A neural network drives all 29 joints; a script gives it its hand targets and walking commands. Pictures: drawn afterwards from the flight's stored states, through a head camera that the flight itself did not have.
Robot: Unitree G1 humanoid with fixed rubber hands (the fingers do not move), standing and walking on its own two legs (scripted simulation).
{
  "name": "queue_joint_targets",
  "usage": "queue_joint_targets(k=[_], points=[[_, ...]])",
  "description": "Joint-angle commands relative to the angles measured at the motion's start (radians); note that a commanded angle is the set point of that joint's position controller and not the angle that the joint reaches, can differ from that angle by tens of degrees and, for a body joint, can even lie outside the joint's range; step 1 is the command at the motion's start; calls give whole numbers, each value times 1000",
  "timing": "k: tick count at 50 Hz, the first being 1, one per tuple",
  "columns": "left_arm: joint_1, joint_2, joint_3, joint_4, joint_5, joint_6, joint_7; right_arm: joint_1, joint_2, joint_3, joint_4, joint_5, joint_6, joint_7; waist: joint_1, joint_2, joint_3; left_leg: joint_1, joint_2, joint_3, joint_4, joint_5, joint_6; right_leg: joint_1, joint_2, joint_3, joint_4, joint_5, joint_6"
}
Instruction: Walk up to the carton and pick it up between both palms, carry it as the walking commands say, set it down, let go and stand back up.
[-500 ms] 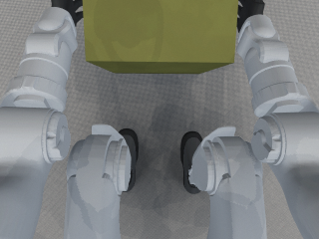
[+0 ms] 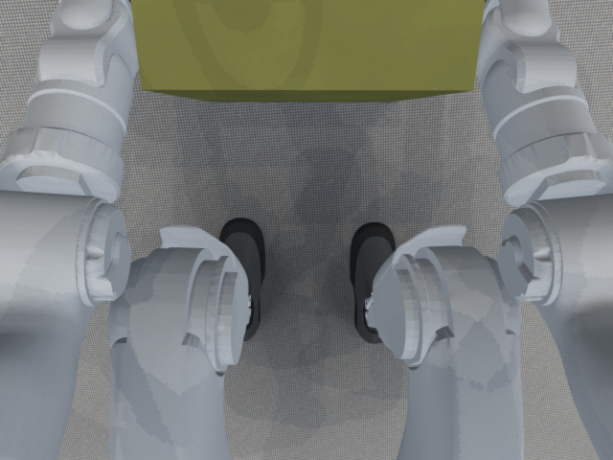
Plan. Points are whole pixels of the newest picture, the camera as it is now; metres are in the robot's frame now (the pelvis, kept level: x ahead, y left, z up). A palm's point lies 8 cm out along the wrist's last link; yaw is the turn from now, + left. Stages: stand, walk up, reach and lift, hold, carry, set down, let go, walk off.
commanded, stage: set down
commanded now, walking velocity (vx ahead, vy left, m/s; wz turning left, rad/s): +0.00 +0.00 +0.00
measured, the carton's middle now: out of the picture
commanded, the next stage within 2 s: let go in 1.70 s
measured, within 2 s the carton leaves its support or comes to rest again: neither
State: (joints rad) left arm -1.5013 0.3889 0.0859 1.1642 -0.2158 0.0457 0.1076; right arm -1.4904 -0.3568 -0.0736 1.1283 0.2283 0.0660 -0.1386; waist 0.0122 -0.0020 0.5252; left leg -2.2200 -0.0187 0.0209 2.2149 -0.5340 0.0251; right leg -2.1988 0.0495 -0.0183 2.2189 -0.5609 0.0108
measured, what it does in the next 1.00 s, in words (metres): rises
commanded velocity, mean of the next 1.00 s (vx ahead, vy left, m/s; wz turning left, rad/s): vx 0.00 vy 0.00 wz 0.00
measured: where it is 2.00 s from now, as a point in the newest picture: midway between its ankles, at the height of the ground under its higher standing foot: (307, 301)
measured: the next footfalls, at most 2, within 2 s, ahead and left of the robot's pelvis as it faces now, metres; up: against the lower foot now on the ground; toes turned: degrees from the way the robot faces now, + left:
none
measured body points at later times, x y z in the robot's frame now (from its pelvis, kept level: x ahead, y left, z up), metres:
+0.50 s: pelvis +0.00 +0.00 +0.00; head +0.38 +0.01 +0.24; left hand +0.55 +0.23 -0.17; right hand +0.56 -0.19 -0.17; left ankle +0.13 +0.11 -0.33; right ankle +0.12 -0.11 -0.33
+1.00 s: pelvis +0.00 +0.00 +0.11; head +0.37 +0.01 +0.35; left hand +0.56 +0.24 -0.02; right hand +0.56 -0.20 -0.03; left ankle +0.13 +0.11 -0.33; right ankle +0.12 -0.11 -0.33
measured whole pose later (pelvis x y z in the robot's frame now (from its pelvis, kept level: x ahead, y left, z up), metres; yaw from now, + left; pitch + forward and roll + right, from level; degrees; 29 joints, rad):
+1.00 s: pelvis +0.00 +0.00 +0.11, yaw +0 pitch +29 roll -1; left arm -1.33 0.48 0.19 0.68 -0.22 0.32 0.03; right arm -1.31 -0.43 -0.21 0.66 0.19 0.33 -0.09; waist 0.02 0.01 0.52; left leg -1.87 -0.03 0.00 1.88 -0.52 0.02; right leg -1.85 0.04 -0.01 1.88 -0.54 0.00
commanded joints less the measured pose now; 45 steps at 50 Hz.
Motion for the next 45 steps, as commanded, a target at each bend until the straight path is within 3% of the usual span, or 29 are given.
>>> queue_joint_targets(k=[1,3,4,5,6,7,8,10,12,14,15,19,20,23,24,25,26,27,28,29,32,33,34,35,36,37,40,42,45], points=[[-235,209,37,-239,-9,-48,9,-224,-122,-30,-256,10,-49,-13,8,2,-1690,739,6,-27,-139,447,-32,644,7,0,-137,398,8],[-196,224,37,-285,-16,-49,4,-189,-143,-9,-269,32,-41,-3,39,51,-1745,784,7,-24,-116,499,-39,634,7,10,-122,430,3],[-187,241,41,-290,-28,-38,4,-176,-169,-22,-286,23,-34,-2,18,24,-1759,812,16,-42,-113,506,-35,624,4,0,-111,421,6],[-163,214,30,-244,-32,-25,-6,-131,-163,-7,-226,32,-26,6,20,71,-1676,795,24,-35,-127,456,-41,562,-2,-3,-127,362,1],[-125,210,17,-194,-40,-16,-15,-129,-160,3,-217,35,-15,15,28,47,-1636,780,20,-36,-129,427,-39,553,-3,-4,-129,330,4],[-146,186,-3,-246,-59,-14,-23,-117,-138,-4,-220,31,-14,20,3,33,-1628,753,21,-49,-141,418,-34,549,-5,-7,-127,323,1],[-136,208,23,-214,-43,-12,-25,-128,-150,-16,-243,37,-12,21,19,45,-1612,752,29,-40,-147,389,-38,535,-8,-2,-134,299,4],[-159,203,13,-266,-73,-10,-37,-151,-182,-20,-294,26,-12,22,-4,20,-1638,742,29,-38,-130,402,-33,580,-9,5,-140,312,4],[-154,217,-2,-221,-64,-2,-43,-146,-183,-31,-254,30,-9,30,-12,22,-1593,725,27,-48,-139,358,-33,546,-13,-14,-125,287,6],[-210,247,27,-300,-62,-6,-43,-165,-222,-63,-274,11,-6,29,-10,32,-1623,731,26,-37,-126,376,-39,557,-14,-7,-125,298,3],[-181,237,19,-273,-70,-3,-44,-163,-231,-71,-311,6,-10,25,-24,36,-1626,749,27,-46,-130,382,-34,553,-13,-10,-129,303,4],[-179,290,54,-265,-42,10,-45,-176,-218,-50,-306,16,12,31,35,7,-1641,739,32,-28,-143,330,-26,574,-11,-14,-142,252,8],[-194,289,54,-282,-35,14,-45,-180,-225,-62,-300,11,16,30,18,15,-1657,758,27,-23,-161,313,-26,591,-11,-27,-156,245,11],[-181,307,82,-443,-48,35,-33,-190,-266,-72,-492,26,33,16,31,16,-1923,890,14,-1,-164,400,-27,736,0,-35,-165,328,6],[-151,320,88,-427,-44,51,-35,-161,-261,-74,-490,7,47,14,21,-14,-1941,898,14,3,-163,396,-24,748,3,-42,-182,318,10],[-127,332,111,-422,-31,70,-33,-147,-254,-69,-486,3,68,11,53,-14,-1935,887,10,5,-179,389,-23,773,4,-41,-184,332,11],[-117,328,103,-391,-19,82,-35,-122,-263,-85,-433,-7,79,10,24,-5,-1860,847,11,5,-203,332,-22,735,5,-48,-203,284,2],[-114,329,109,-438,-19,92,-38,-130,-256,-89,-503,-13,91,7,41,10,-1869,861,8,16,-215,336,-21,740,5,-40,-221,268,4],[-130,332,104,-492,-21,97,-41,-125,-275,-128,-516,-28,93,7,-6,20,-1845,852,14,2,-234,313,-24,722,5,-50,-227,266,-3],[-122,336,145,-486,10,104,-40,-114,-262,-130,-518,-32,104,12,32,13,-1845,852,3,13,-244,303,-21,719,10,-43,-250,254,-4],[-94,273,104,-452,-6,131,-56,-77,-222,-116,-455,-22,128,20,-10,32,-1803,877,2,2,-292,295,-18,703,10,-46,-288,244,-6],[-103,276,101,-528,-18,143,-58,-103,-227,-117,-562,-20,135,22,8,21,-1919,925,-7,2,-297,352,-17,761,16,-46,-286,299,-6],[-75,272,105,-553,-21,146,-61,-70,-238,-119,-561,-14,139,24,11,35,-1952,949,-8,1,-286,401,-22,765,20,-39,-286,333,-14],[-81,253,97,-565,-19,152,-63,-60,-229,-134,-538,-27,144,24,-12,45,-1932,938,-13,1,-319,373,-25,771,19,-45,-312,319,-18],[-46,262,118,-503,-6,164,-67,-59,-214,-121,-532,-27,157,29,19,21,-1891,930,-17,8,-325,362,-22,765,19,-30,-339,295,-15],[-75,260,115,-487,-12,172,-67,-98,-226,-135,-525,-39,159,32,-10,15,-1827,885,-17,3,-361,307,-25,750,19,-40,-353,260,-14],[-83,288,137,-592,-13,182,-74,-105,-244,-155,-648,-41,171,33,-2,7,-2024,978,-28,-2,-383,394,-22,879,30,-24,-381,350,-15],[-92,291,144,-606,7,188,-74,-73,-232,-159,-568,-49,188,39,5,34,-1962,977,-34,6,-422,362,-28,833,30,-20,-431,308,-21],[-89,302,135,-658,2,225,-70,-66,-259,-183,-636,-53,212,39,-27,34,-2063,1090,-34,-11,-473,376,-31,866,40,-42,-471,304,-23]])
